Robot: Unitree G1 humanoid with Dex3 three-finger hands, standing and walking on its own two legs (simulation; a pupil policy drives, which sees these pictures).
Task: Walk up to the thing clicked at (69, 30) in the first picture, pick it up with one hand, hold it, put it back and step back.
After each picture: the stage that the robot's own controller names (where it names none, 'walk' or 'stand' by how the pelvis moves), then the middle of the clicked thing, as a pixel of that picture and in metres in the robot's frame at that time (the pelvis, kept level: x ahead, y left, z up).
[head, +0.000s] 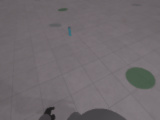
stand; (69, 31) +2.03 +0.70 -0.65
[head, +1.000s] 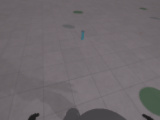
walk; (82, 35) +1.97 +0.32 -0.63
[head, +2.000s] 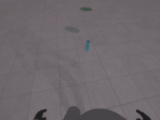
walk; (87, 45) +1.35 +0.11 -0.63
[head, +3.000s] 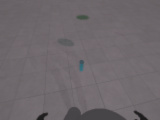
walk; (81, 65) +0.87 +0.16 -0.64
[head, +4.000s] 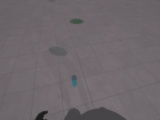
walk; (74, 81) +0.58 +0.22 -0.64
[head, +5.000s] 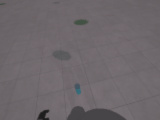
stand; (78, 89) +0.45 +0.21 -0.63
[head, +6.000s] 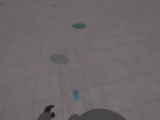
stand; (76, 95) +0.40 +0.20 -0.65
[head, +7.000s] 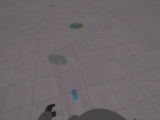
stand; (74, 95) +0.40 +0.21 -0.66
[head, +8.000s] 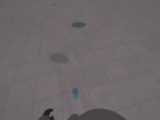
stand; (75, 93) +0.41 +0.21 -0.66
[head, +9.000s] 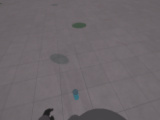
stand; (76, 95) +0.40 +0.20 -0.66
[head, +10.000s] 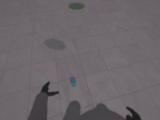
go down; (73, 82) +0.43 +0.20 -0.60
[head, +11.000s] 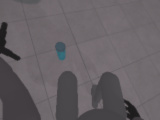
go down; (61, 52) +0.49 +0.23 -0.24
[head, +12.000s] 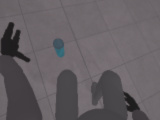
close in; (59, 49) +0.49 +0.23 -0.24
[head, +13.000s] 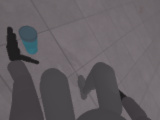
close; (30, 43) +0.48 +0.28 -0.17
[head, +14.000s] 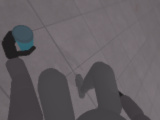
lift; (25, 42) +0.46 +0.28 -0.17
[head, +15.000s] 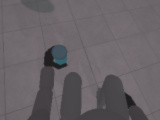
lift; (60, 59) +0.38 +0.23 -0.03
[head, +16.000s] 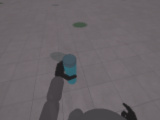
hold; (71, 71) +0.32 +0.15 +0.09
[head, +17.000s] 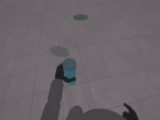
hold; (70, 74) +0.31 +0.16 +0.03
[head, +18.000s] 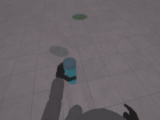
hold; (71, 72) +0.32 +0.16 +0.03
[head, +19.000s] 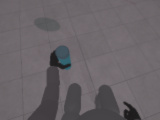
crouch; (65, 60) +0.40 +0.19 -0.03
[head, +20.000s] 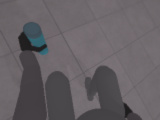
lower; (39, 42) +0.49 +0.26 -0.11
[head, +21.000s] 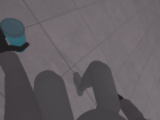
lower; (17, 39) +0.48 +0.29 -0.18
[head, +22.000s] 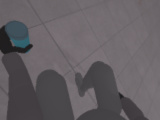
lower; (21, 41) +0.47 +0.29 -0.17
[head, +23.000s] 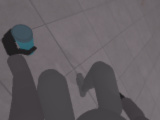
lower; (26, 43) +0.46 +0.28 -0.17
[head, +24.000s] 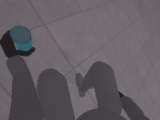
lower; (24, 44) +0.46 +0.28 -0.17
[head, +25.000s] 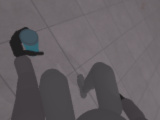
open; (31, 46) +0.46 +0.26 -0.17
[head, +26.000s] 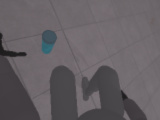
stand; (47, 44) +0.46 +0.25 -0.19
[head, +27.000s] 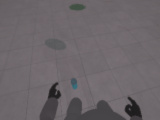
stand; (74, 84) +0.41 +0.18 -0.54
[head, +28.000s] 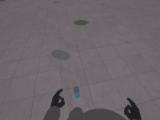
stand; (77, 92) +0.41 +0.17 -0.60
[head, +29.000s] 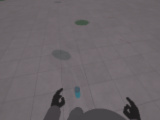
stand; (77, 92) +0.41 +0.17 -0.60
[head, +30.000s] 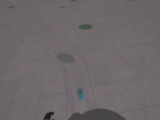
stand; (80, 94) +0.43 +0.17 -0.65
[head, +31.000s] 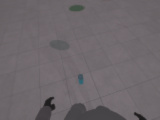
walk; (80, 79) +0.48 +0.14 -0.63
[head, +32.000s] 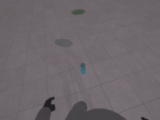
walk; (83, 68) +0.72 +0.19 -0.64
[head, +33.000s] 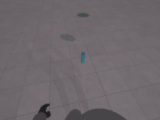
stand; (82, 58) +1.05 +0.17 -0.64
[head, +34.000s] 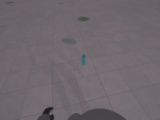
stand; (83, 60) +1.07 +0.18 -0.66
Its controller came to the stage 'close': yes
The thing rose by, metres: 0.68
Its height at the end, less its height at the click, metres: +0.00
